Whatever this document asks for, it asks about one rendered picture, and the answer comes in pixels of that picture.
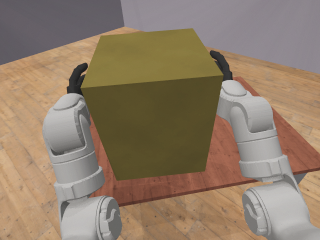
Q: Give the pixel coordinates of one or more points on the carton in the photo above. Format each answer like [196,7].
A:
[153,98]

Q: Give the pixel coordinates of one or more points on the left robot upper arm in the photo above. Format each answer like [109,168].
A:
[96,218]

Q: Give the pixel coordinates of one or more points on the robot right hand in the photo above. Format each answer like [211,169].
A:
[222,64]

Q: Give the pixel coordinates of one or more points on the right robot forearm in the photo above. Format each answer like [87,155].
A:
[254,130]

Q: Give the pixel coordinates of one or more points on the left robot forearm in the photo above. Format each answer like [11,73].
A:
[69,143]

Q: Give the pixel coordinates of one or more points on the right robot upper arm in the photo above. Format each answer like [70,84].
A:
[277,211]

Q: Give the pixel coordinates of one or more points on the robot left hand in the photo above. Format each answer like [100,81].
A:
[76,80]

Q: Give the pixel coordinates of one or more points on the table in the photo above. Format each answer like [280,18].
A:
[222,166]

